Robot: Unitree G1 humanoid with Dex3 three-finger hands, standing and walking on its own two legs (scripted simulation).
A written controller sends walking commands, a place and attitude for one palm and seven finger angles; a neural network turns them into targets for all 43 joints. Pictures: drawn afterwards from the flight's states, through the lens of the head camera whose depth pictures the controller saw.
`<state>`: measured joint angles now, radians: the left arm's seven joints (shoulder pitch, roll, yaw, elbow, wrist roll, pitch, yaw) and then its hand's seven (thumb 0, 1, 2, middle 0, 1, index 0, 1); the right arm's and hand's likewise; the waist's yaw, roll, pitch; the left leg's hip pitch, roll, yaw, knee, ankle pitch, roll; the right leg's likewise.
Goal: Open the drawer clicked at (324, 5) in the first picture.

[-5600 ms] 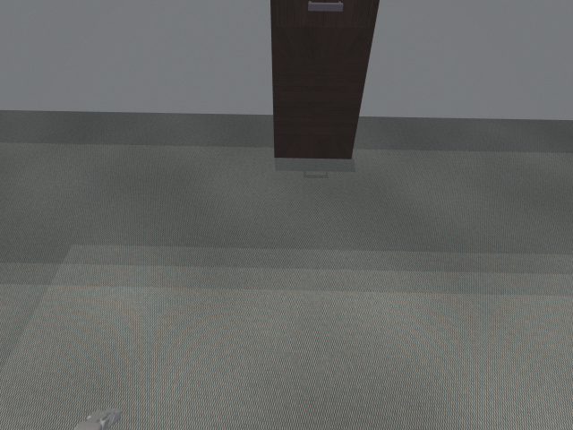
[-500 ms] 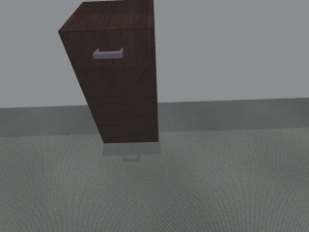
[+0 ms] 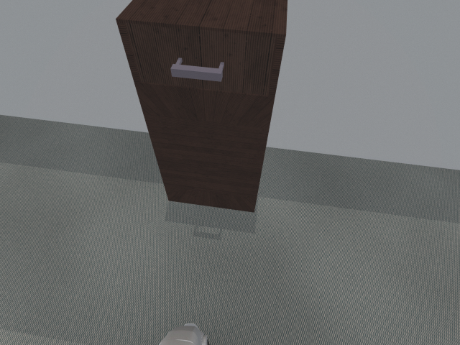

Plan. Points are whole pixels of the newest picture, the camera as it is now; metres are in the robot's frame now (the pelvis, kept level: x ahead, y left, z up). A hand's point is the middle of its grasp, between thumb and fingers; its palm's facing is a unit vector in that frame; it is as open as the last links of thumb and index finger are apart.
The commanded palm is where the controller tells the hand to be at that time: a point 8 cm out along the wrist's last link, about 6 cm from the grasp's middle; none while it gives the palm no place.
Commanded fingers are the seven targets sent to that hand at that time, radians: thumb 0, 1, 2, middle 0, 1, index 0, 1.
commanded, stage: take the last steps up to it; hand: left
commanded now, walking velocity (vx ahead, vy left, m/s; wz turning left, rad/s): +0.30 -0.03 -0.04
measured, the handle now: (198, 68) +0.77 +0.18 +0.04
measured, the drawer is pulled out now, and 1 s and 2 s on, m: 0.00 0.00 0.00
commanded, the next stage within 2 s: come to a stop and stand still in 0.46 s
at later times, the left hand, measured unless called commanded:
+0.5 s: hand (167, 263) +0.29 +0.18 -0.15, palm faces -0.08 -0.97 -0.21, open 7.4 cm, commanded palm none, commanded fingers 0.00 0.90 0.90 -0.20 -0.30 -0.20 -0.30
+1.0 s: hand (168, 279) +0.25 +0.17 -0.15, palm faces +0.03 -0.96 -0.28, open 7.3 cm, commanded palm none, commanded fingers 0.00 0.90 0.90 -0.20 -0.30 -0.20 -0.30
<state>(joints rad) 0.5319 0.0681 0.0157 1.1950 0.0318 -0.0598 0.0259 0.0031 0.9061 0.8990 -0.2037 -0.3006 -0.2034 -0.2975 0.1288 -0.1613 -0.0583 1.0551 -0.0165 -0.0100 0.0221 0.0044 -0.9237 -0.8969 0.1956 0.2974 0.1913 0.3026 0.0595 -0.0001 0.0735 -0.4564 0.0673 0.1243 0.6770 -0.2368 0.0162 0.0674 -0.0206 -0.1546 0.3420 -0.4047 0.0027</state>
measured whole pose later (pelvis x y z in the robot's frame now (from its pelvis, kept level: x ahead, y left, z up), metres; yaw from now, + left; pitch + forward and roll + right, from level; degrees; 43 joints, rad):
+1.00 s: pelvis +0.18 -0.03 +0.01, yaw -2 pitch -1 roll +2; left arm 0.16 0.18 0.06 1.00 0.04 0.03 0.04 0.00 0.91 0.90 -0.21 -0.30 -0.21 -0.30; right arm 0.14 -0.22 -0.08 1.01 -0.01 0.06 0.00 0.00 -0.91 -0.90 0.20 0.30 0.19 0.30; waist 0.03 0.01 0.08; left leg -0.38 0.02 0.01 0.92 -0.41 -0.05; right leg -0.34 -0.07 -0.15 0.46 -0.11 -0.06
